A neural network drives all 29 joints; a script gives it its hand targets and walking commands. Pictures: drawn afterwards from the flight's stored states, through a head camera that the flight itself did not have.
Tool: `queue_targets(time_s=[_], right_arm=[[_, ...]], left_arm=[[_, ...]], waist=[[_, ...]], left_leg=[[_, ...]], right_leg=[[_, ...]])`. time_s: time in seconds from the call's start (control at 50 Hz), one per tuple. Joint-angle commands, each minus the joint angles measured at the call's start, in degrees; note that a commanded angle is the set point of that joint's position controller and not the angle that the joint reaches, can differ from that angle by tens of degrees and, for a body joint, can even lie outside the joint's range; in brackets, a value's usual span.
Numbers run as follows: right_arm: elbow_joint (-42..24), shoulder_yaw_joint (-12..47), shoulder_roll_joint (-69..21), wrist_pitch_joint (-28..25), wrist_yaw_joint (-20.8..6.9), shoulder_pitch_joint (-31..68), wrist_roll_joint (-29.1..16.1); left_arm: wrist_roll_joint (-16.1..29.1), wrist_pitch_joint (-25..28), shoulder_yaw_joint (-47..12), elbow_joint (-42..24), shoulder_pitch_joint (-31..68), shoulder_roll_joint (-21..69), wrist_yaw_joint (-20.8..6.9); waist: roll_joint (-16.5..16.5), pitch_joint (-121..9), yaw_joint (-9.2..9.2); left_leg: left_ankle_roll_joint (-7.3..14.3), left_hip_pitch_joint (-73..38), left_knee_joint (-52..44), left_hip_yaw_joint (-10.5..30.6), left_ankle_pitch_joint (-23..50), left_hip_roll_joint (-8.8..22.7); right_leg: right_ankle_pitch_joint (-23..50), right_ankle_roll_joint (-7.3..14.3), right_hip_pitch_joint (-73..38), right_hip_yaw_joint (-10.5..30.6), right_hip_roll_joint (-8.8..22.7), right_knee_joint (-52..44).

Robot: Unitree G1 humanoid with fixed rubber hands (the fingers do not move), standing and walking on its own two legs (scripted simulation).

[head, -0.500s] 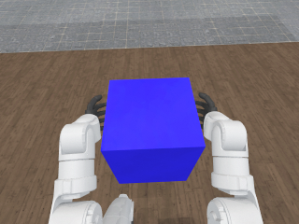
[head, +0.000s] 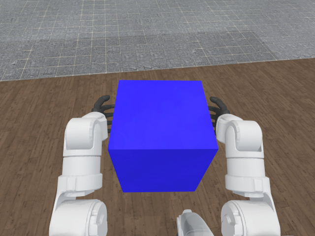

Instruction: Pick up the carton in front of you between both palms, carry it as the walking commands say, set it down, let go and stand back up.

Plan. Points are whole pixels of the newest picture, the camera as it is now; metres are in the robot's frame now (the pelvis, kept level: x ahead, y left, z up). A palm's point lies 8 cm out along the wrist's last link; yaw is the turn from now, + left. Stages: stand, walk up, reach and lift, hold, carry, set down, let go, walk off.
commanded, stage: carry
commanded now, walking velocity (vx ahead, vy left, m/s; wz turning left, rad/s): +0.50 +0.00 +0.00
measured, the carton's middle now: (159, 139) +0.35 -0.02 +0.02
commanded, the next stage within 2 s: none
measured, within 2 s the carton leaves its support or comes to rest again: neither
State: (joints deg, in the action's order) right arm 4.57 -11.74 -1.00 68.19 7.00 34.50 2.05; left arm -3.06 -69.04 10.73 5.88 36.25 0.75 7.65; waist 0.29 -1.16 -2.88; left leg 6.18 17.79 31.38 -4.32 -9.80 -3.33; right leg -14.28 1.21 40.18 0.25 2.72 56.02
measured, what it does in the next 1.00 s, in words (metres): goes down: right foot 0.05 m lower, then left foot 0.05 m lower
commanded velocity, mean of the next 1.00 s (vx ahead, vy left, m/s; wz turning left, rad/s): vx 0.50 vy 0.00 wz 0.00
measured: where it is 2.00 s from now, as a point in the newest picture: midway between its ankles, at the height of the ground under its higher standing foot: (148, 118)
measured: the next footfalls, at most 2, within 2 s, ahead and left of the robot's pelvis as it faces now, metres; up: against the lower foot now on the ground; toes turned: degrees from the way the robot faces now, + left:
right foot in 0.24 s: +0.33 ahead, -0.08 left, -0.05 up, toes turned +0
left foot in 0.80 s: +0.66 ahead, +0.03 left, -0.10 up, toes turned +1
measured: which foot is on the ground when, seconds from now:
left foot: down 0.00-0.26, up 0.28-0.78, down 0.80-1.00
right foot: up 0.00-0.22, down 0.24-0.80, up 0.82-1.00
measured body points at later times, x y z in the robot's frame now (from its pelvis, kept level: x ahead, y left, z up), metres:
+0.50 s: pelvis +0.30 -0.05 -0.05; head +0.35 -0.06 +0.39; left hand +0.64 +0.13 +0.00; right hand +0.67 -0.17 +0.00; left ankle +0.33 +0.11 -0.71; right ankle +0.30 -0.08 -0.78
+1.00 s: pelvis +0.61 +0.00 -0.11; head +0.63 +0.01 +0.34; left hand +0.98 +0.14 -0.01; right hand +0.96 -0.17 -0.01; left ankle +0.62 +0.03 -0.83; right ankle +0.60 -0.14 -0.76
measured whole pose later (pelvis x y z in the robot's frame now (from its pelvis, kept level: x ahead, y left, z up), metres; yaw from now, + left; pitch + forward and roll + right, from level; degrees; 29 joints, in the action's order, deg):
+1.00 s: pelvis +0.61 +0.00 -0.11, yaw -1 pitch +4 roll -2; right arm 7.0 -11.4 -0.2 69.3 7.2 35.0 2.3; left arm -2.7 -69.1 10.1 9.4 36.9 0.2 7.8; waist 0.8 -2.7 -2.0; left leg 7.9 21.6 32.7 -6.1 -6.7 -4.6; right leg -22.4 1.8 34.9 0.5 0.9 65.8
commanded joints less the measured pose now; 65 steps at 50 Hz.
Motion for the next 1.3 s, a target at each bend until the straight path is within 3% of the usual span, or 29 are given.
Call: queue_targets(time_s=[0.0, 0.1, 0.14, 0.16, 0.2, 0.22, 0.24, 0.26, 0.28, 0.3, 0.32, 0.38, 0.46, 0.52, 0.62, 0.68, 0.72, 0.74, 0.76, 0.78, 0.8, 0.82, 0.84, 0.88, 0.94, 1.02, 1.06, 1.22, 1.28], right_arm=[[-9.6, 38.9, -62.3, -1.5, -14.3, 44.2, -26.9], [-6.1, 38.7, -60.3, -1.4, -14.5, 38.9, -24.9], [-3.5, 38.6, -60.2, -1.7, -14.7, 37.8, -24.3], [-2.2, 38.6, -60.4, -1.8, -14.9, 37.6, -24.2], [0.3, 38.5, -60.9, -2.2, -15.3, 38.0, -24.3], [1.2, 38.3, -60.8, -2.5, -15.4, 38.4, -24.5], [2.4, 38.0, -61.1, -2.5, -15.6, 38.9, -24.4], [4.0, 37.5, -63.3, -2.1, -15.2, 40.7, -24.6], [3.5, 37.0, -63.2, -2.3, -14.9, 40.0, -24.2], [0.9, 37.6, -63.9, -2.9, -14.6, 42.7, -24.1], [-1.2, 37.5, -65.3, -3.5, -14.2, 44.5, -24.3], [-5.3, 37.6, -66.3, -4.5, -12.2, 42.8, -23.3], [-5.4, 38.4, -65.4, -5.8, -10.8, 34.8, -20.2], [-6.3, 39.6, -63.8, -6.7, -10.7, 32.2, -18.7], [-10.2, 41.3, -59.6, -6.8, -10.4, 33.3, -18.3], [-10.4, 40.2, -55.4, -5.1, -10.3, 32.4, -17.6], [-8.2, 38.2, -52.1, -3.6, -10.5, 31.1, -16.6], [-6.7, 36.9, -50.8, -3.0, -10.6, 30.5, -16.1], [-5.5, 35.4, -49.5, -2.4, -10.8, 30.4, -15.7], [-4.2, 33.5, -47.7, -1.7, -11.0, 30.9, -15.4], [-1.5, 31.6, -46.2, -1.2, -11.0, 31.8, -14.5], [-0.3, 31.6, -47.2, -0.8, -11.1, 32.7, -15.3], [-1.2, 32.9, -50.9, -0.6, -11.6, 34.4, -17.7], [-5.2, 36.0, -56.8, -0.2, -12.7, 43.5, -22.8], [-5.7, 37.4, -62.4, -0.6, -13.8, 46.8, -26.5], [-5.5, 37.5, -64.4, -1.4, -14.5, 45.4, -27.0], [-6.5, 37.9, -64.2, -1.8, -14.6, 44.9, -27.0], [-3.6, 37.4, -60.2, -1.7, -14.7, 37.3, -24.1], [-0.1, 37.3, -60.5, -2.3, -15.2, 36.3, -23.7]], left_arm=[[21.7, 2.9, -36.2, -8.9, 38.8, 61.8, -10.4], [19.3, 2.0, -36.1, -6.9, 35.5, 58.8, -10.8], [18.2, 1.7, -35.1, -4.4, 34.3, 57.8, -11.4], [17.7, 1.7, -34.4, -3.0, 33.5, 57.3, -11.7], [16.8, 1.9, -32.6, -0.4, 31.5, 56.3, -12.3], [16.4, 2.1, -31.6, 0.3, 30.9, 55.9, -12.7], [16.4, 2.2, -30.2, 2.1, 30.4, 55.5, -13.1], [15.7, 2.5, -28.9, 3.7, 31.8, 53.1, -13.1], [16.9, 3.0, -29.4, 4.4, 30.8, 55.7, -13.4], [19.2, 3.6, -31.2, 1.7, 33.2, 59.8, -14.1], [21.7, 4.1, -33.4, -2.3, 38.7, 62.5, -14.6], [27.6, 5.3, -38.6, -9.1, 45.6, 67.4, -15.0], [28.2, 6.4, -39.8, -9.5, 39.1, 67.2, -15.2], [27.7, 7.3, -40.9, -9.6, 36.2, 66.0, -15.8], [27.8, 7.5, -42.4, -11.8, 35.1, 62.7, -15.8], [27.4, 6.5, -41.8, -10.7, 33.5, 59.4, -15.3], [27.0, 5.4, -40.9, -8.1, 32.5, 57.7, -15.1], [27.0, 4.8, -40.4, -6.8, 33.3, 57.1, -15.1], [26.9, 4.4, -40.0, -5.5, 34.7, 56.7, -15.1], [26.7, 3.9, -39.2, -4.2, 35.4, 56.4, -15.1], [27.0, 2.7, -38.3, -2.5, 37.4, 56.7, -14.8], [27.1, 2.0, -37.3, -2.6, 38.4, 56.6, -14.4], [26.9, 1.9, -37.0, -4.6, 41.1, 57.0, -14.0], [26.0, 1.9, -35.2, -5.8, 43.6, 59.3, -13.1], [23.6, 2.0, -33.9, -5.0, 41.0, 61.6, -12.1], [22.2, 2.9, -34.7, -5.5, 39.6, 63.2, -11.2], [22.0, 3.3, -35.6, -6.7, 39.5, 63.1, -10.8], [20.1, 2.4, -36.8, -5.6, 35.9, 59.7, -10.8], [18.5, 2.3, -34.8, -1.6, 33.5, 58.3, -11.7]], waist=[[5.6, -25.4, -1.01], [5.4, -22.3, -3.91], [5.5, -20.6, -3.76], [5.9, -20.3, -2.93], [5.0, -22.6, 2.00], [1.5, -25.0, 4.61], [-6.9, -27.3, 3.55], [-18.8, -32.7, 5.85], [-16.6, -35.7, 6.78], [-9.9, -31.5, 6.91], [-3.1, -28.2, 5.73], [-3.0, -26.1, 3.76], [-5.7, -28.5, 5.39], [-5.9, -28.3, 6.78], [-5.1, -24.5, 9.21], [-5.7, -22.2, 10.02], [-6.0, -22.2, 8.02], [-5.1, -23.1, 5.53], [-3.9, -24.5, 2.23], [3.7, -26.6, 2.15], [14.2, -30.8, 0.83], [15.0, -35.1, -0.89], [9.0, -31.0, -0.84], [0.8, -24.8, 1.37], [2.4, -24.0, 2.48], [4.3, -25.1, 0.66], [4.7, -25.6, -0.07], [5.4, -21.6, -3.79], [5.8, -21.2, -1.63]], left_leg=[[3.5, -26.2, -4.4, 14.3, 39.2, 13.4], [2.4, -28.6, -0.7, 10.3, 38.3, 9.3], [1.7, -26.3, 2.4, 9.3, 34.0, 8.8], [1.2, -24.5, 5.1, 8.7, 33.5, 8.7], [-0.9, -18.5, 17.4, 4.9, 34.2, 7.6], [-2.1, -8.5, 27.9, 3.4, 19.5, 6.0], [-2.8, 5.2, 35.8, 1.5, -14.6, 3.4], [-5.7, 21.6, 50.9, 4.2, -28.4, -3.0], [-4.5, 27.3, 55.3, 6.9, -26.5, -0.6], [-3.5, 28.0, 52.1, 7.0, -22.9, 1.7], [-3.5, 25.9, 47.2, 6.9, -18.5, 3.2], [-4.3, 19.7, 37.8, 6.2, -13.1, 5.1], [-5.2, 25.5, 30.3, 4.7, -6.1, 5.7], [-5.1, 29.1, 24.7, 3.2, 1.0, 5.3], [-4.2, 25.2, 6.1, -1.1, 14.0, 1.4], [-2.0, 17.1, -4.3, -2.3, 22.4, -0.2], [-0.3, 7.6, -8.3, -2.4, 24.0, -0.1], [-0.2, 0.2, -11.6, -2.9, 25.2, 0.3], [-0.6, -10.7, -11.2, -0.5, 27.7, 3.4], [-1.0, -23.5, -1.0, 8.3, 47.8, 12.4], [8.1, -39.7, 3.8, 28.7, 57.9, 25.5], [15.4, -41.7, -0.5, 39.3, 30.6, 28.5], [13.7, -34.3, -4.8, 37.5, 11.9, 23.3], [8.6, -21.1, -8.6, 30.0, 7.0, 18.9], [4.8, -13.5, -11.0, 24.2, 10.9, 17.1], [2.7, -21.4, -7.4, 17.5, 34.7, 15.1], [1.9, -25.4, -5.9, 15.2, 40.6, 13.9], [0.3, -31.4, -0.1, 9.1, 43.6, 7.5], [-1.2, -24.9, 8.5, 6.8, 41.7, 7.1]], right_leg=[[8.8, 0.2, 5.2, -2.3, -1.0, -6.5], [21.5, 1.6, 0.7, -6.3, -4.7, -23.9], [26.7, 3.1, -5.1, -6.3, -5.2, -30.6], [28.2, 3.9, -9.7, -6.5, -5.3, -32.6], [30.2, 5.1, -25.2, -7.6, -4.8, -36.5], [37.8, 4.7, -37.7, -2.7, 0.7, -32.7], [58.9, 4.0, -49.4, 9.6, 11.5, -21.3], [57.5, 15.8, -64.1, 26.5, 20.5, -20.7], [30.7, 19.4, -64.6, 33.7, 21.2, -25.1], [16.2, 16.7, -56.8, 31.0, 16.2, -28.9], [11.8, 13.5, -49.5, 27.6, 13.9, -31.4], [15.3, 10.7, -38.2, 20.6, 11.7, -34.2], [39.3, 8.8, -46.3, 13.5, 10.2, -29.9], [48.6, 7.8, -50.7, 10.0, 8.1, -27.8], [49.4, 6.7, -52.0, 5.6, 3.0, -25.6], [43.9, 6.8, -49.5, 4.1, 2.1, -22.2], [43.6, 5.7, -46.0, 2.8, 2.2, -15.4], [43.1, 4.1, -43.1, 0.6, 1.7, -9.0], [34.9, 2.8, -35.6, -1.4, 0.7, -0.2], [6.0, 2.1, -21.8, -3.2, -2.2, 10.0], [-22.1, -1.1, -3.5, -1.5, -8.5, 21.9], [-23.8, -0.2, 3.7, 1.6, -7.3, 30.6], [-19.6, 1.5, 5.9, 2.4, -5.2, 27.7], [-13.3, 1.5, 3.0, 2.0, -2.2, 18.9], [-8.0, 0.6, -2.6, 0.8, -0.9, 10.7], [1.2, -0.4, 4.0, -1.1, -0.1, 3.2], [5.6, -0.2, 6.5, -1.9, -0.3, 0.1], [23.7, 2.2, 1.2, -8.2, -6.2, -26.3], [30.9, 4.5, -14.0, -9.0, -7.5, -33.8]])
